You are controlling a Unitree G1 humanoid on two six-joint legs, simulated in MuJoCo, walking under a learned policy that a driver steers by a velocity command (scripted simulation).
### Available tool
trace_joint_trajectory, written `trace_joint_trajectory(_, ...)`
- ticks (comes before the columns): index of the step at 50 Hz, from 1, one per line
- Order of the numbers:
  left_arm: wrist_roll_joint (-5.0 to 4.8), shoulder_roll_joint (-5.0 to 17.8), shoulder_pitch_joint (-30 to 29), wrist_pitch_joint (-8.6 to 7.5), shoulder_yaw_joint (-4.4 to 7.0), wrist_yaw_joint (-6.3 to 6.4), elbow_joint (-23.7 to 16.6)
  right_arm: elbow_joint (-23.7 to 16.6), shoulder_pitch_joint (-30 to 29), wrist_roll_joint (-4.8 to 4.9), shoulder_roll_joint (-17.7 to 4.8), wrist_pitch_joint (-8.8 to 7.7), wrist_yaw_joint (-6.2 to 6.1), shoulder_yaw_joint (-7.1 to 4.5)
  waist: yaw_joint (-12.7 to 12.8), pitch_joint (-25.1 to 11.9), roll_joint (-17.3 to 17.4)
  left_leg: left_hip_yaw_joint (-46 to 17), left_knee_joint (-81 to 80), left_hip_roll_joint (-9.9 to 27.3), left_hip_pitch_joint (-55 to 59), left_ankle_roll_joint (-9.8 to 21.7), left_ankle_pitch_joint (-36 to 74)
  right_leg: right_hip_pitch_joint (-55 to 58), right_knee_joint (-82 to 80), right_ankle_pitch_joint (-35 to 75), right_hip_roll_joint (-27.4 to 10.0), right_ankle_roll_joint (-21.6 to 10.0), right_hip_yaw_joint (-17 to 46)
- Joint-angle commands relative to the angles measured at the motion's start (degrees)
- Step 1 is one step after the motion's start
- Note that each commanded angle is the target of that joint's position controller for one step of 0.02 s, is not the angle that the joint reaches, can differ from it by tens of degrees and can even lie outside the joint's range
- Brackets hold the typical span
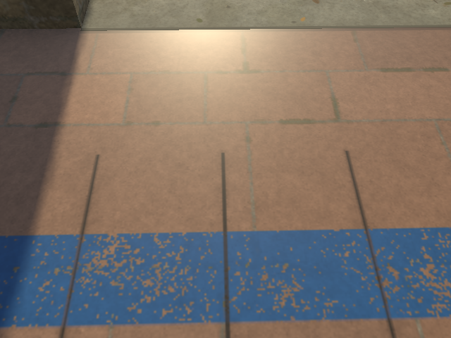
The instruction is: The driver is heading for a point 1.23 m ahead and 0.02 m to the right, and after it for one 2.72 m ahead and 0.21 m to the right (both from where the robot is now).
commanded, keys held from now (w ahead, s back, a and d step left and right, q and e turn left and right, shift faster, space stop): w+q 0.14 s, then w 0.86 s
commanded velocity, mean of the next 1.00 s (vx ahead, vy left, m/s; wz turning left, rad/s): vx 0.50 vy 0.00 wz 0.22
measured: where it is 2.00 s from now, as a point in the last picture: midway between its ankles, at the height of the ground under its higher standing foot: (222, 172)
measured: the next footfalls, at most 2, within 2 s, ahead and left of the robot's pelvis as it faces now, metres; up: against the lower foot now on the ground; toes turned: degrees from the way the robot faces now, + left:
right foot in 0.26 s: +0.29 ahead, -0.14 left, +0.00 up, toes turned +10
left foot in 0.76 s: +0.50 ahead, +0.14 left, +0.00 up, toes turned +11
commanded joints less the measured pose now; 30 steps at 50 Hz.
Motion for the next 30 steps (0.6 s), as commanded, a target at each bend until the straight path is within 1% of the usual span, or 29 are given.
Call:
trace_joint_trajectory(1,2.4,5.35,2.42,0.89,2.07,1.61,-5.42,-6.95,-5.27,-0.03,-8.23,-2.08,-1.12,-1.66,2.12,-5.74,-0.16,-24.36,-15.75,17.84,6.37,12.57,10.91,-6.29,-24.19,11.02,-2.95,1.84,1.89)
trace_joint_trajectory(2,2.85,5.77,-0.74,0.7,2.29,1.51,-7.12,-7.32,-4.95,0.17,-8.42,-2.43,-1.75,-1.84,1.45,-5.19,0.78,-21.16,-15.68,15.32,2.64,12.23,15.38,-2.3,-32.28,14.0,-2.19,2.88,0.74)
trace_joint_trajectory(3,3.03,4.69,-3.84,0.43,1.95,1.25,-8.48,-7.37,-4.54,0.35,-8.53,-2.38,-2.44,-2.0,0.83,-5.51,1.63,-16.99,-15.4,12.43,-1.36,11.18,18.1,4.25,-41.13,17.31,-1.1,3.2,-0.55)
trace_joint_trajectory(4,2.95,3.57,-6.77,0.21,1.72,0.67,-9.63,-7.44,-3.34,0.77,-9.05,-2.26,-2.92,-2.5,-0.13,-5.68,3.25,-14.58,-15.24,10.5,-4.42,10.52,18.18,10.21,-48.64,23.21,0.64,3.16,-1.76)
trace_joint_trajectory(5,2.25,2.57,-8.83,0.15,1.45,0.12,-9.94,-6.86,-1.0,1.07,-9.25,-1.99,-3.41,-2.83,-1.69,-6.85,4.3,-14.19,-15.16,10.18,-3.65,10.38,17.01,13.46,-54.22,27.89,2.74,3.29,-2.46)
trace_joint_trajectory(6,1.38,2.05,-10.21,0.35,1.34,-0.36,-10.3,-6.6,1.09,1.06,-9.07,-1.72,-3.57,-2.98,-2.71,-7.02,5.08,-15.58,-14.99,11.12,-1.84,10.5,14.65,14.51,-57.16,29.41,3.95,3.3,-2.57)
trace_joint_trajectory(7,0.89,2.28,-11.63,0.64,1.41,-0.67,-10.89,-6.24,2.97,1.25,-8.56,-1.61,-3.58,-3.03,-3.43,-6.62,5.62,-17.66,-14.97,12.13,-0.07,10.49,11.67,14.65,-58.83,27.78,4.43,3.03,-2.01)
trace_joint_trajectory(8,0.45,3.01,-12.6,0.77,1.57,-1.03,-11.52,-6.02,4.47,1.42,-7.63,-1.54,-3.55,-2.96,-3.77,-5.87,5.73,-19.34,-14.26,13.04,2.32,10.01,7.54,13.88,-61.04,25.98,4.28,2.29,-1.33)
trace_joint_trajectory(9,0.2,3.52,-13.79,0.52,1.64,-1.25,-12.04,-5.66,6.2,1.7,-6.8,-1.65,-3.61,-2.82,-4.37,-5.43,6.35,-21.29,-14.12,13.92,4.59,9.5,3.55,13.94,-63.23,23.34,4.41,1.26,-1.0)
trace_joint_trajectory(10,0.21,4.68,-14.07,0.1,2.03,-1.5,-12.46,-5.58,7.37,1.8,-6.6,-1.64,-3.55,-2.86,-4.35,-5.01,6.7,-22.77,-12.92,14.41,6.32,8.59,0.45,15.1,-65.58,21.31,4.44,-0.02,-0.83)
trace_joint_trajectory(11,0.45,5.41,-13.46,-0.32,2.39,-1.75,-12.4,-5.75,7.9,1.85,-6.44,-1.63,-3.48,-2.84,-3.77,-5.04,6.93,-23.35,-11.49,13.93,7.44,7.51,-1.23,17.51,-67.88,19.89,4.9,-1.34,-1.5)
trace_joint_trajectory(12,0.77,5.88,-11.28,-0.7,2.76,-1.82,-11.77,-5.9,8.37,1.68,-5.62,-1.67,-3.41,-2.58,-2.56,-5.71,6.97,-23.07,-8.96,12.4,8.05,6.3,-1.32,21.58,-69.89,18.05,5.43,-2.75,-2.45)
trace_joint_trajectory(13,1.43,7.49,-5.91,-1.11,3.49,-1.87,-10.45,-6.39,7.62,1.29,-3.47,-2.02,-3.16,-1.91,-0.12,-8.11,5.7,-19.79,-1.22,9.18,5.6,4.3,1.02,29.87,-70.17,18.82,2.75,-5.13,-0.41)
trace_joint_trajectory(14,2.7,11.31,1.82,-1.44,4.67,-1.8,-8.67,-7.49,10.9,1.34,-0.15,-2.85,-2.6,-1.21,0.21,-13.91,-5.83,-12.23,15.93,1.84,-8.21,0.92,-6.09,48.22,-71.88,19.42,-7.21,-11.31,13.33)
trace_joint_trajectory(15,2.45,13.38,10.1,-1.23,5.86,-2.51,-5.87,-7.89,11.82,2.14,-2.28,-3.55,-2.52,-1.38,1.9,-17.07,-19.03,-8.88,31.13,-0.45,-22.09,-1.41,-20.84,55.79,-80.41,2.16,-16.59,-18.7,36.8)
trace_joint_trajectory(16,1.45,9.73,9.38,-1.33,4.87,-2.59,-6.49,-7.93,8.41,2.22,-6.45,-3.85,-2.43,-2.47,2.83,-11.09,-12.26,-11.14,37.74,1.93,-29.69,-1.28,-19.14,54.18,-82.7,-7.73,-16.85,-18.33,39.3)
trace_joint_trajectory(17,1.32,8.3,6.01,-0.85,4.3,-2.44,-6.86,-8.78,3.54,1.56,-6.92,-3.64,-2.5,-2.66,2.25,-5.54,-7.05,-10.13,39.42,4.07,-31.6,-1.07,-13.06,48.45,-83.04,-5.96,-14.8,-16.42,32.55)
trace_joint_trajectory(18,1.57,7.24,1.78,-0.31,3.82,-2.35,-7.6,-9.21,2.09,0.61,-6.31,-3.42,-2.5,-2.58,0.13,-3.67,-4.19,-8.05,36.34,6.43,-28.9,-1.26,-8.08,42.1,-83.97,-0.21,-12.06,-15.13,25.84)
trace_joint_trajectory(19,1.58,6.17,-1.01,-0.09,3.33,-2.3,-7.86,-9.16,2.49,0.21,-5.88,-3.19,-2.42,-2.67,-1.94,-3.4,-3.73,-7.27,32.5,8.7,-24.93,-1.69,-4.88,37.23,-85.36,5.39,-10.38,-14.33,21.84)
trace_joint_trajectory(20,1.7,5.38,-2.46,-0.02,2.96,-2.41,-7.83,-8.84,3.14,0.21,-5.28,-2.93,-2.32,-2.7,-3.32,-3.48,-4.55,-6.02,29.85,9.91,-20.55,-2.3,-3.42,33.07,-86.78,9.12,-8.55,-13.46,18.11)
trace_joint_trajectory(21,1.67,5.25,-2.59,0.0,2.94,-2.56,-7.4,-8.38,3.66,0.17,-4.61,-2.76,-2.27,-2.64,-3.73,-3.84,-5.2,-4.24,28.42,9.86,-17.88,-3.0,-1.83,30.88,-87.68,13.14,-7.09,-13.28,14.78)
trace_joint_trajectory(23,1.22,6.3,-0.7,-0.14,3.21,-2.5,-6.01,-8.61,1.96,-0.24,-3.79,-2.85,-2.35,-2.48,-3.54,-4.14,-4.57,-2.65,23.18,10.25,-16.92,-3.76,2.19,30.62,-88.96,21.0,-6.3,-13.7,10.25)
trace_joint_trajectory(24,1.01,6.98,0.47,-0.07,3.42,-2.22,-5.23,-9.06,0.29,-0.4,-3.11,-3.05,-2.39,-2.2,-3.09,-4.18,-4.34,-2.19,19.4,10.35,-16.69,-3.94,4.41,31.25,-89.09,25.11,-6.25,-13.7,8.6)
trace_joint_trajectory(25,0.86,7.36,1.43,0.0,3.55,-2.0,-4.5,-9.23,-1.35,-0.36,-2.44,-3.19,-2.35,-1.92,-2.63,-4.27,-3.83,-2.01,15.25,10.34,-15.85,-3.96,6.91,31.79,-89.03,27.47,-5.78,-13.35,6.79)
trace_joint_trajectory(27,0.23,8.05,3.38,0.19,3.77,-1.69,-3.18,-9.78,-4.77,0.05,-1.64,-3.48,-2.13,-1.52,-1.3,-4.01,-4.68,-1.01,8.18,9.73,-13.94,-4.14,11.63,32.86,-89.05,28.3,-4.94,-12.59,4.1)
trace_joint_trajectory(30,-0.08,8.85,5.8,0.64,3.89,-1.56,-1.59,-10.78,-9.43,0.63,-1.74,-3.58,-1.63,-1.32,0.42,-2.81,-5.1,-0.09,1.15,8.75,-11.49,-4.52,14.28,34.54,-88.58,27.27,-5.39,-12.4,2.85)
